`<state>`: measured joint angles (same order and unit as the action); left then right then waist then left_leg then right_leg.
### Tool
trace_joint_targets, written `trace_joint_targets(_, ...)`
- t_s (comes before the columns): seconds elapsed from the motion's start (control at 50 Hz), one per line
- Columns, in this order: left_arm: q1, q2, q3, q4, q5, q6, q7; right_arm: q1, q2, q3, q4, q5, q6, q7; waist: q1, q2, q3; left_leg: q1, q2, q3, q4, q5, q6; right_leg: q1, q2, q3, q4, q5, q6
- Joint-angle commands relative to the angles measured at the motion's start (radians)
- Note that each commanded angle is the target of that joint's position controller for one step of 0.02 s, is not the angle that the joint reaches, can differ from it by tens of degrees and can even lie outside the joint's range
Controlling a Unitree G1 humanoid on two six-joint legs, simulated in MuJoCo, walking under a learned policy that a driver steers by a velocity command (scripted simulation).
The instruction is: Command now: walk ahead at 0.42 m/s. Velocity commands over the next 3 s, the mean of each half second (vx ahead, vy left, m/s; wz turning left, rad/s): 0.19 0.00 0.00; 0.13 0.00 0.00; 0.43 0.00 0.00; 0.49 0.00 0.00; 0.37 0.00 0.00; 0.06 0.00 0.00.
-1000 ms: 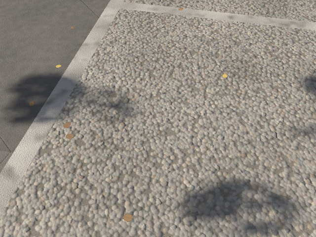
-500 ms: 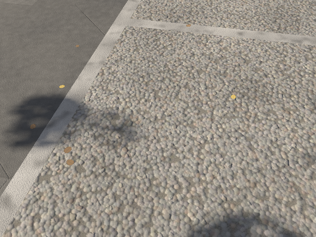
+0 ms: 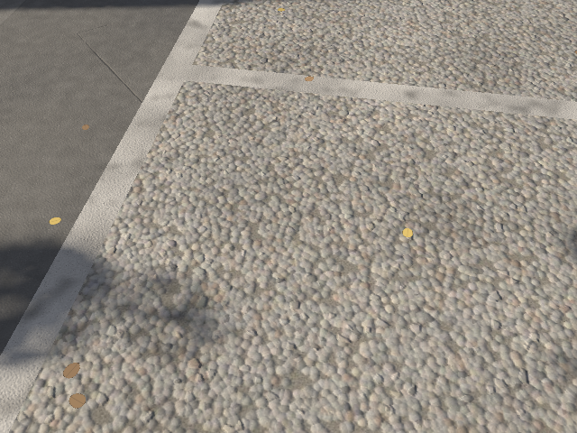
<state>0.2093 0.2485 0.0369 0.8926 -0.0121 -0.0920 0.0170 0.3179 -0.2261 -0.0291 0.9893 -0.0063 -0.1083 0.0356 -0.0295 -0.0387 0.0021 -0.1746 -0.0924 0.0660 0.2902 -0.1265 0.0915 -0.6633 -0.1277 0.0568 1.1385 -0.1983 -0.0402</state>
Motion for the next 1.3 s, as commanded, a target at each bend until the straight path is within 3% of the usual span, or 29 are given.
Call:
trace_joint_targets(0.02, 0.039, 0.045, 0.013, -0.041, 0.014, 0.003, 0.009, -0.053, -0.126, -0.016, -0.056, -0.005, -0.018, -0.019, 0.054, 0.07, 0.066, -0.134, 0.268, -0.173, -0.184, 0.237, 0.166, 0.013, -0.03, -0.008, -0.157, 0.151, 0.031)
trace_joint_targets(0.08, -0.065, 0.012, 0.001, -0.062, 0.014, -0.006, 0.001, -0.001, -0.143, -0.016, -0.042, 0.001, -0.003, -0.031, 0.012, 0.08, 0.033, -0.098, 0.224, -0.084, -0.119, 0.425, 0.115, 0.12, 0.032, -0.06, -0.415, 0.286, 0.038)
trace_joint_targets(0.14, -0.13, 0.025, 0.0, -0.079, 0.007, -0.001, -0.01, 0.048, -0.156, -0.017, -0.014, 0.013, 0.015, -0.037, -0.017, 0.103, 0.01, 0.002, 0.256, -0.105, -0.06, 0.413, 0.105, 0.156, 0.065, -0.053, -0.524, 0.299, 0.039)
trace_joint_targets(0.22, -0.042, 0.085, 0.023, -0.058, 0.025, -0.012, -0.019, 0.002, -0.143, -0.015, -0.008, 0.023, 0.034, -0.047, 0.053, 0.102, -0.056, 0.104, 0.255, -0.142, 0.14, 0.416, 0.044, 0.311, 0.104, -0.048, -0.703, 0.285, -0.021)
trace_joint_targets(0.24, 0.039, 0.144, 0.041, -0.031, 0.033, -0.018, -0.014, 0.031, -0.13, -0.01, -0.01, 0.012, 0.033, -0.048, 0.065, 0.049, -0.115, 0.072, 0.186, -0.111, 0.271, 0.365, 0.007, 0.461, 0.064, -0.022, -0.72, 0.58, -0.047)
trace_joint_targets(0.26, 0.118, 0.203, 0.048, -0.02, 0.048, -0.015, -0.01, 0.136, -0.056, 0.013, -0.002, -0.011, 0.022, -0.045, 0.037, -0.091, -0.245, -0.148, 0.1, -0.068, 0.503, 0.01, -0.044, 0.776, -0.119, 0.15, -0.62, 0.975, -0.15)
trace_joint_targets(0.28, 0.162, 0.144, 0.032, -0.004, 0.043, -0.001, -0.014, 0.237, 0.009, 0.037, 0.035, -0.002, 0.022, -0.04, 0.041, -0.249, -0.364, -0.281, 0.047, -0.082, 0.724, -0.493, -0.092, 0.894, -0.278, 0.334, -0.648, 1.034, -0.292)
trace_joint_targets(0.3, 0.149, 0.087, 0.015, -0.013, 0.027, 0.007, -0.024, 0.207, -0.082, 0.015, 0.042, 0.012, 0.035, -0.038, 0.051, -0.159, -0.351, -0.299, 0.08, -0.15, 0.816, -0.555, -0.103, 0.817, -0.246, 0.355, -0.695, 0.815, -0.28)
trace_joint_targets(0.34, -0.007, 0.088, 0.01, -0.042, 0.019, 0.014, -0.025, 0.064, -0.108, -0.001, 0.013, 0.021, 0.069, -0.052, 0.027, -0.028, -0.186, -0.351, 0.138, -0.138, 0.83, -0.457, -0.12, 0.593, -0.186, 0.281, -0.783, 0.435, -0.215)
trace_joint_targets(0.42, -0.111, 0.081, 0.008, -0.042, 0.047, 0.029, -0.013, 0.052, -0.043, 0.002, 0.025, 0.007, 0.11, -0.084, -0.02, -0.085, -0.097, -0.141, 0.141, -0.086, 0.558, -0.326, -0.139, 0.304, -0.066, 0.11, -0.883, 0.2, -0.168)
trace_joint_targets(0.5, -0.103, 0.079, 0.007, -0.021, 0.019, 0.042, 0.0, 0.044, -0.041, 0.0, 0.044, 0.002, 0.121, -0.086, -0.023, -0.08, -0.099, -0.017, 0.122, -0.057, 0.308, -0.122, -0.116, 0.276, -0.045, 0.102, -0.893, -0.12, -0.147)
trace_joint_targets(0.56, -0.053, 0.057, 0.001, 0.013, 0.013, 0.051, 0.002, 0.025, -0.074, -0.003, 0.036, -0.024, 0.123, -0.081, -0.01, -0.034, -0.006, 0.012, 0.174, -0.104, 0.158, -0.095, -0.057, 0.21, 0.013, 0.084, -0.878, -0.346, -0.042)
trace_joint_targets(0.58, -0.02, 0.06, 0.008, 0.015, 0.013, 0.055, 0.004, 0.011, -0.132, -0.017, 0.046, -0.008, 0.12, -0.081, 0.034, 0.062, 0.04, -0.093, 0.171, -0.106, 0.153, -0.233, -0.031, 0.247, 0.075, 0.021, -0.862, -0.295, -0.016)
trace_joint_targets(0.64, -0.017, 0.048, 0.01, 0.033, 0.016, 0.062, 0.018, -0.036, -0.078, -0.011, 0.055, -0.005, 0.09, -0.078, 0.042, 0.145, 0.053, -0.241, 0.166, -0.124, 0.062, -0.312, -0.054, 0.427, 0.102, -0.031, -0.749, -0.106, -0.011)
trace_joint_targets(0.74, -0.004, 0.036, 0.012, 0.065, 0.018, 0.064, 0.014, -0.012, -0.061, -0.01, 0.07, 0.005, 0.067, -0.076, 0.032, 0.089, 0.019, -0.168, 0.154, -0.11, 0.098, -0.171, -0.067, 0.455, 0.103, -0.041, -0.712, 0.042, -0.022)
trace_joint_targets(0.78, 0.01, 0.042, 0.016, 0.083, 0.009, 0.067, 0.013, 0.032, -0.08, -0.018, 0.086, 0.012, 0.071, -0.078, 0.02, 0.094, 0.008, -0.152, 0.146, -0.111, 0.093, -0.354, -0.037, 0.432, 0.138, -0.077, -0.67, -0.167, -0.028)
trace_joint_targets(0.82, -0.009, 0.047, 0.021, 0.079, 0.001, 0.06, 0.011, 0.055, -0.109, -0.03, 0.077, 0.021, 0.07, -0.079, 0.002, 0.11, 0.073, -0.152, 0.196, -0.192, 0.046, -0.549, 0.023, 0.313, 0.154, -0.09, -0.615, -0.343, -0.039)
trace_joint_targets(0.86, -0.055, 0.009, 0.015, 0.061, -0.007, 0.03, -0.001, 0.107, -0.149, -0.044, 0.081, 0.033, 0.05, -0.076, -0.02, 0.188, 0.119, -0.063, 0.334, -0.387, -0.052, -0.605, 0.1, 0.178, 0.166, -0.123, -0.485, -0.233, -0.039)
trace_joint_targets(0.9, -0.067, 0.006, 0.014, 0.051, -0.01, 0.003, -0.016, 0.086, -0.152, -0.051, 0.075, 0.034, 0.031, -0.074, -0.006, 0.209, 0.141, -0.016, 0.424, -0.482, -0.063, -0.479, 0.142, 0.122, 0.119, -0.091, -0.426, -0.171, -0.063)
trace_joint_targets(0.96, 0.062, 0.019, 0.028, 0.101, -0.021, -0.011, -0.023, -0.005, -0.132, -0.048, 0.043, 0.042, 0.028, -0.059, 0.082, 0.164, 0.101, -0.114, 0.329, -0.316, 0.03, -0.284, 0.068, 0.404, 0.143, -0.121, -0.629, -0.132, -0.081)
trace_joint_targets(0.98, 0.163, 0.048, 0.043, 0.139, -0.016, -0.008, -0.02, -0.047, -0.129, -0.047, 0.024, 0.041, 0.027, -0.058, 0.121, 0.123, 0.072, -0.202, 0.266, -0.235, 0.132, -0.169, 0.03, 0.562, 0.131, -0.076, -0.663, -0.08, -0.083)
trace_joint_targets(1.0, 0.291, 0.129, 0.069, 0.169, -0.015, -0.007, -0.013, -0.077, -0.079, -0.035, -0.003, 0.041, 0.02, -0.056, 0.158, -0.078, 0.04, -0.374, 0.139, -0.071, 0.434, -0.076, -0.039, 0.734, -0.017, 0.183, -0.797, -0.152, -0.15)
trace_joint_targets(1.02, 0.409, 0.204, 0.084, 0.187, -0.012, -0.01, -0.024, -0.078, -0.031, -0.022, -0.031, 0.034, 0.001, -0.058, 0.188, -0.299, -0.018, -0.569, 0.049, -0.034, 0.741, -0.32, -0.074, 0.879, -0.224, 0.572, -0.946, -0.149, -0.275)
trace_joint_targets(1.04, 0.349, 0.119, 0.051, 0.175, 0.006, -0.021, -0.025, -0.095, -0.075, -0.035, -0.036, 0.042, -0.009, -0.053, 0.138, -0.165, 0.012, -0.663, 0.103, -0.134, 0.925, -0.383, -0.049, 0.859, -0.261, 0.604, -0.935, -0.128, -0.276)
trace_joint_targets(1.06, 0.27, 0.073, 0.035, 0.149, 0.008, -0.027, -0.027, -0.093, -0.081, -0.037, -0.033, 0.052, -0.016, -0.042, 0.101, -0.086, 0.041, -0.687, 0.148, -0.155, 0.977, -0.297, -0.019, 0.818, -0.228, 0.49, -0.926, -0.081, -0.239)
trace_joint_targets(1.1, 0.187, 0.058, 0.021, 0.118, 0.006, -0.026, -0.035, -0.109, -0.081, -0.046, -0.028, 0.042, -0.017, -0.038, 0.064, -0.001, 0.059, -0.666, 0.207, -0.135, 0.899, -0.14, 0.001, 0.749, -0.16, 0.304, -0.956, 0.039, -0.182)
trace_joint_targets(1.14, 0.208, 0.032, 0.008, 0.127, 0.012, -0.013, -0.032, -0.118, -0.067, -0.052, -0.029, 0.036, -0.005, -0.033, 0.052, -0.028, 0.053, -0.598, 0.221, -0.103, 0.815, -0.081, -0.013, 0.703, -0.104, 0.177, -0.975, 0.177, -0.151)
trace_joint_targets(1.24, 0.242, 0.093, 0.016, 0.128, 0.016, 0.0, -0.005, -0.312, -0.019, -0.032, -0.104, 0.024, 0.011, -0.027, 0.078, -0.019, 0.1, -0.571, 0.194, -0.054, 0.499, 0.077, -0.068, 0.619, -0.077, 0.069, -1.027, 0.238, -0.156)
trace_joint_targets(1.3, 0.268, 0.11, 0.024, 0.136, 0.008, -0.003, -0.002, -0.401, -0.033, -0.025, -0.132, 0.032, 0.012, -0.017, 0.096, -0.04, 0.122, -0.491, 0.164, -0.03, 0.358, 0.161, -0.071, 0.588, -0.075, 0.029, -1.05, 0.195, -0.153)
